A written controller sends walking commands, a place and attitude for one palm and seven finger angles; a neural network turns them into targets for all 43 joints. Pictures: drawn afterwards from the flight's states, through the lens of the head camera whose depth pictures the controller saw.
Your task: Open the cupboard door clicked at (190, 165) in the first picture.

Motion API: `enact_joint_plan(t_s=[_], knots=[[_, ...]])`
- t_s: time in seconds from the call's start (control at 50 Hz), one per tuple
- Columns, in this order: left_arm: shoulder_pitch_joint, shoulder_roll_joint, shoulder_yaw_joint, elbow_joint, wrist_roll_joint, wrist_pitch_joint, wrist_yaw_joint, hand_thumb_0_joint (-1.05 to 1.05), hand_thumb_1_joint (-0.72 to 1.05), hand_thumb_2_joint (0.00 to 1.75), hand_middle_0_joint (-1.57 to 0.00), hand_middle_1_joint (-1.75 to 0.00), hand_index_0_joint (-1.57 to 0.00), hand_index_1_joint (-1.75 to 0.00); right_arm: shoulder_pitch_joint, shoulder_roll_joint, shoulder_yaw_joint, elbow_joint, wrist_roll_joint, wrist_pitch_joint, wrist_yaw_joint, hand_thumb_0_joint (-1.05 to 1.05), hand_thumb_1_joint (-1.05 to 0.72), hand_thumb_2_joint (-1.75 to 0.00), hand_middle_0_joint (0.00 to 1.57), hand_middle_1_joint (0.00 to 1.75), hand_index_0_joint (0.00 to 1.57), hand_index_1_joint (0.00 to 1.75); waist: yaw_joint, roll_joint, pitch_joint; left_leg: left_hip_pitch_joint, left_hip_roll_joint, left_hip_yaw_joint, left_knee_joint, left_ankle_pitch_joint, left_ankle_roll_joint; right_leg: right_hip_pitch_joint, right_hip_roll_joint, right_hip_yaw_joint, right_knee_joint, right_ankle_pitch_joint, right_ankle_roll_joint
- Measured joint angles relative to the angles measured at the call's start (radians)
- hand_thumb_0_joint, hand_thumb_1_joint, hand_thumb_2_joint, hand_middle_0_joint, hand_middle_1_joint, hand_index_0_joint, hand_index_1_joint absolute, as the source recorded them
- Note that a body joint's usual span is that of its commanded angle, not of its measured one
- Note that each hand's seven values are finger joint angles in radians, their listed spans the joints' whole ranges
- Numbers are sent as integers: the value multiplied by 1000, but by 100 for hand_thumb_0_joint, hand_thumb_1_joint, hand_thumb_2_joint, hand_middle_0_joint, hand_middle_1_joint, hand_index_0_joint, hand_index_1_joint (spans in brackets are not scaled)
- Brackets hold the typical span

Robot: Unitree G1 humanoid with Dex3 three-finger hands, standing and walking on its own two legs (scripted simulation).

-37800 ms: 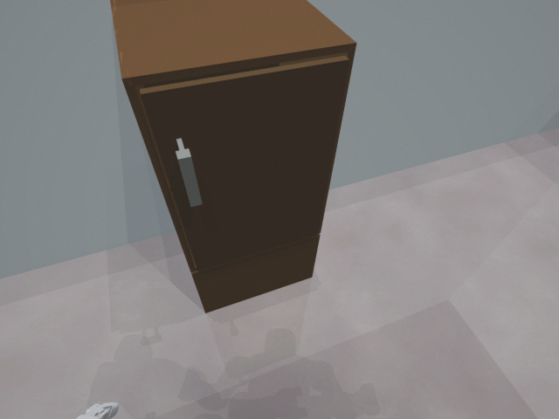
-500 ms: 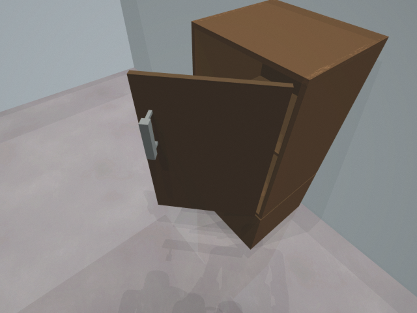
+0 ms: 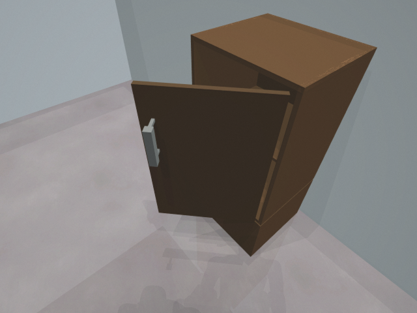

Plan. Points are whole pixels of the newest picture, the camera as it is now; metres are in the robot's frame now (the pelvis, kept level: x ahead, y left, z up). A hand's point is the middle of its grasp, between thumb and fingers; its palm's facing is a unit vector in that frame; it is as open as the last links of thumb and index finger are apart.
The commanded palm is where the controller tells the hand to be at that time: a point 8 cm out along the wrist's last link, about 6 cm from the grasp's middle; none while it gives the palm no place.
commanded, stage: look again from close up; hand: left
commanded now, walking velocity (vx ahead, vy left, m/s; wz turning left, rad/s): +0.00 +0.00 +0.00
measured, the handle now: (153, 142) +0.57 +0.19 -0.01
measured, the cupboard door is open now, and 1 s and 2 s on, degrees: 44 44 44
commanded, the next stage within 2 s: come to a stop and stand still in 0.14 s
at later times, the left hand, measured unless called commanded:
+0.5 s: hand out of the picture -0.04 +0.17 -0.18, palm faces +0.02 -0.99 -0.16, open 7.4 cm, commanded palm none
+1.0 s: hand out of the picture +0.04 +0.18 -0.17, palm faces -0.01 -0.97 -0.23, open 7.3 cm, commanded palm none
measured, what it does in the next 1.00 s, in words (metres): stands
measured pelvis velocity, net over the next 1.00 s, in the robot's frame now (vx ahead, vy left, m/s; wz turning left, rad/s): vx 0.02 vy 0.00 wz -0.02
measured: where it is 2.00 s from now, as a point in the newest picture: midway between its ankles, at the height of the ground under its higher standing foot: outside the picture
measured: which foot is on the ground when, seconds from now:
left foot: down 0.00-1.00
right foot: down 0.00-1.00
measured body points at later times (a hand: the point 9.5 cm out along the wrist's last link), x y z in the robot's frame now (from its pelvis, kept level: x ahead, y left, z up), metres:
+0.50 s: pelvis -0.01 +0.01 +0.00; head -0.02 +0.02 +0.45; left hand -0.04 +0.22 -0.17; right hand -0.03 -0.20 -0.16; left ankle +0.00 +0.12 -0.74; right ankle +0.06 -0.11 -0.74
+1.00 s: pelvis +0.02 +0.00 +0.00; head +0.03 -0.02 +0.45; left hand +0.04 +0.23 -0.15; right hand +0.01 -0.22 -0.17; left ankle +0.00 +0.12 -0.74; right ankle +0.06 -0.11 -0.74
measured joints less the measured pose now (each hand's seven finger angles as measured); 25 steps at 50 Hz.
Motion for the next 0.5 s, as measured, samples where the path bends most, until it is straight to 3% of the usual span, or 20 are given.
enact_joint_plan(t_s=[0.44,0.5], knots=[[57,-33,-2,14,8,16,-5,1,91,90,-20,-30,-20,-30,2,2,-9,12,-2,9,1,0,-91,-89,20,30,20,30,9,-17,9,-30,-17,13,6,15,19,-29,-16,15,-1,22,16],[62,-38,-15,16,10,8,6,1,91,90,-20,-30,-20,-30,-9,-8,-7,-17,-2,17,6,0,-91,-89,20,30,20,30,15,-2,19,-64,-8,19,67,-13,18,-55,-8,18,36,6,16]])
